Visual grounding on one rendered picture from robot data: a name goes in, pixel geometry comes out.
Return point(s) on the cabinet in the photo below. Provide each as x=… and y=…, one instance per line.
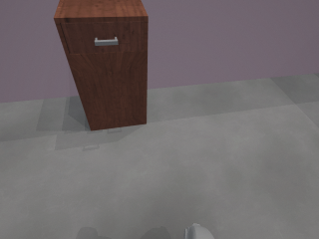
x=112, y=86

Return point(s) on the robot right thigh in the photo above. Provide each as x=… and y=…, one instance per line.
x=197, y=232

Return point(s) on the handle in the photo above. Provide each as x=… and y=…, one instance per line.
x=106, y=42

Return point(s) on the drawer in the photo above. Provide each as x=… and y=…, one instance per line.
x=81, y=36

